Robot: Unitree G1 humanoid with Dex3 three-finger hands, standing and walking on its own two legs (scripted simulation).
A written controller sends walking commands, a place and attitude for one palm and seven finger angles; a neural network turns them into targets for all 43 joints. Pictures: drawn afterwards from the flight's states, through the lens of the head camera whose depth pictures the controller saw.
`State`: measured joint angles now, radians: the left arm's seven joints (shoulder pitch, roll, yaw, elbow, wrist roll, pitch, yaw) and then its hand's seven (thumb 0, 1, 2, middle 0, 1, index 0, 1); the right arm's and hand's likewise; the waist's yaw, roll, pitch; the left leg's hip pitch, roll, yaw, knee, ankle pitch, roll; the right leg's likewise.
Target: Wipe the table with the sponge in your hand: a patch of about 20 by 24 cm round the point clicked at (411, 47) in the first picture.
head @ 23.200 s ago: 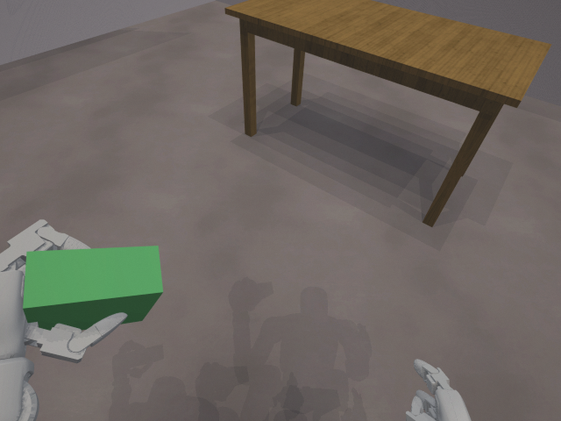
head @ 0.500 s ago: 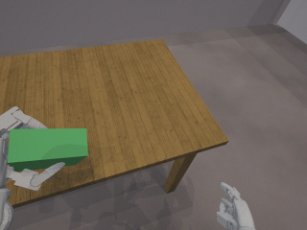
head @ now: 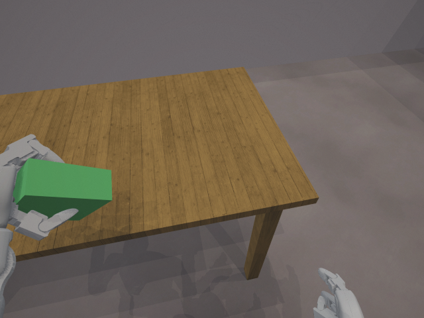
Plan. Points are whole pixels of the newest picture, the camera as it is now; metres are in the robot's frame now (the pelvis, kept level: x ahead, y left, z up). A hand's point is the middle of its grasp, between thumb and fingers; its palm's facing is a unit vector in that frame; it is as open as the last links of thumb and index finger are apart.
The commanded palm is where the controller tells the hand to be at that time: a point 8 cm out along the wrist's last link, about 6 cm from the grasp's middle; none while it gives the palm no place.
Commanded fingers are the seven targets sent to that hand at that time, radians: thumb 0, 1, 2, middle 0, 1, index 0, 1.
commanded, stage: turn the palm down, sponge in hand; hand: left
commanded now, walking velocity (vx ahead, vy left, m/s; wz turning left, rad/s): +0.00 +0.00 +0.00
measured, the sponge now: (70, 195) +0.25 +0.27 +0.13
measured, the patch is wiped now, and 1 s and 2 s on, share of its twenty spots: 0.00 0.00 0.00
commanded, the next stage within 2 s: move the sponge above the wiping area in 1.70 s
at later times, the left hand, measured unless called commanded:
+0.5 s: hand (55, 186) +0.26 +0.30 +0.14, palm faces +0.21 -0.40 -0.89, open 9.6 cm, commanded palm +0.23 +0.30 +0.20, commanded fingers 0.00 0.10 1.30 -1.20 -1.60 -1.20 -1.60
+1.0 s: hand (49, 193) +0.25 +0.31 +0.13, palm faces +0.05 -0.24 -0.97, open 9.6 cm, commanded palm +0.22 +0.32 +0.21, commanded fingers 0.00 0.10 1.30 -1.20 -1.60 -1.20 -1.60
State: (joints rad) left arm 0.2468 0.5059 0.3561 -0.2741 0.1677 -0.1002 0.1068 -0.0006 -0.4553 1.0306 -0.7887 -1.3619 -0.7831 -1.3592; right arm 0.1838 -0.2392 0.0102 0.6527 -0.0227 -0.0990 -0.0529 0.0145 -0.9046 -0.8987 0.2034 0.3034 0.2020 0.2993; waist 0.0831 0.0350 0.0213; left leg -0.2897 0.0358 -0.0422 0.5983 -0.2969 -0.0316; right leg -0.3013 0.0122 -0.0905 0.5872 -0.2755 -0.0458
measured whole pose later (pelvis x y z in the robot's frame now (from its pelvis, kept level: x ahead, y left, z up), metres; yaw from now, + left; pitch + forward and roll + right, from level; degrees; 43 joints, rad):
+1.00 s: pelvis +0.03 +0.04 +0.01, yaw -2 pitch -1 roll +0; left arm 0.26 0.56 0.06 -0.37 0.68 0.33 -0.04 0.00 -0.45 1.03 -0.78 -1.37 -0.78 -1.37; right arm 0.09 -0.26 0.05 0.58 0.03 0.04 -0.08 0.01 -0.91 -0.90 0.20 0.30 0.20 0.30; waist 0.12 0.10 0.02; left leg -0.15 -0.01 0.01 0.44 -0.26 0.02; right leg -0.18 -0.03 -0.03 0.43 -0.22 0.01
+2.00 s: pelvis +0.02 +0.01 +0.02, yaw -3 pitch -3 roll +0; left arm 0.17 0.55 0.00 -0.24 0.85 0.28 -0.01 0.00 -0.46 1.03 -0.79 -1.36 -0.78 -1.36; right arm 0.05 -0.27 0.02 0.66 0.03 0.03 -0.05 0.02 -0.91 -0.90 0.20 0.30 0.20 0.30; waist 0.13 0.12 0.03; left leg -0.09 0.02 0.02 0.38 -0.23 -0.02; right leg -0.14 0.01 -0.03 0.41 -0.21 -0.03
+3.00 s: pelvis +0.03 +0.02 +0.02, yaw -2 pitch -2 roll +0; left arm 0.09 0.48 -0.06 -0.10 0.90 0.32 0.01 0.00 -0.46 1.03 -0.78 -1.37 -0.78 -1.37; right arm 0.03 -0.27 0.02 0.68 0.03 0.05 -0.04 0.02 -0.91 -0.90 0.20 0.30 0.20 0.30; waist 0.12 0.11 0.01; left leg -0.10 0.01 0.01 0.37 -0.23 0.00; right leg -0.15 -0.01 -0.03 0.39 -0.22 -0.02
